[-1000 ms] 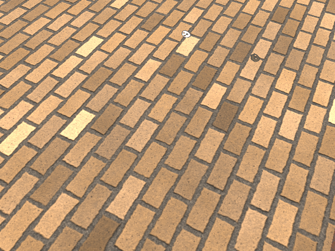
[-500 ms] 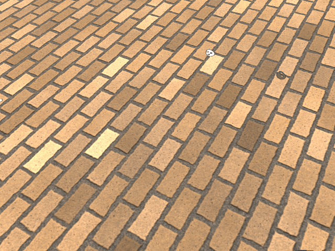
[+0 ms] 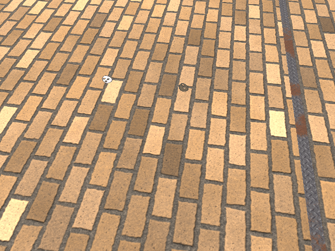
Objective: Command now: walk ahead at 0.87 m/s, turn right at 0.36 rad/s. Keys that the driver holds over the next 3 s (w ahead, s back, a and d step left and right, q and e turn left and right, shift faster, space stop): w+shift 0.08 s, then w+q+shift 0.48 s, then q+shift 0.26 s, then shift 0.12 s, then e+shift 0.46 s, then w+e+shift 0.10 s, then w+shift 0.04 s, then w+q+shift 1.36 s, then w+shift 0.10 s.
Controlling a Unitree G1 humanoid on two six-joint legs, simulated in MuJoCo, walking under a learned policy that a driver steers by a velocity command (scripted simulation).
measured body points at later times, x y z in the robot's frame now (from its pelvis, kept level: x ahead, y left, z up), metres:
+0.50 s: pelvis +0.39 -0.01 +0.00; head +0.41 -0.01 +0.45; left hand +0.49 +0.27 -0.09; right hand +0.46 -0.29 -0.13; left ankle +0.24 +0.09 -0.62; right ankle +0.41 -0.12 -0.73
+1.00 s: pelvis +0.72 +0.09 +0.00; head +0.77 +0.13 +0.45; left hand +0.75 +0.42 -0.08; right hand +1.00 -0.06 -0.09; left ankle +0.76 +0.14 -0.73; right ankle +0.86 -0.06 -0.63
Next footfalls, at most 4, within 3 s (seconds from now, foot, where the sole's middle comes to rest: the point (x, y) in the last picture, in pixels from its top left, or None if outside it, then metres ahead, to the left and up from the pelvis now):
0.36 right None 0.45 -0.11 -0.76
0.78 left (144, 182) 0.80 0.16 -0.76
1.38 right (177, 151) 0.98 0.02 -0.76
1.92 left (120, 107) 1.26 0.33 -0.76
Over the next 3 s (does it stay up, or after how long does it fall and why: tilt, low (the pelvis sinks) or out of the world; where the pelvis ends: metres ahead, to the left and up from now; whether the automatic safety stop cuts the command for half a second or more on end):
stays up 1.81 0.90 0.00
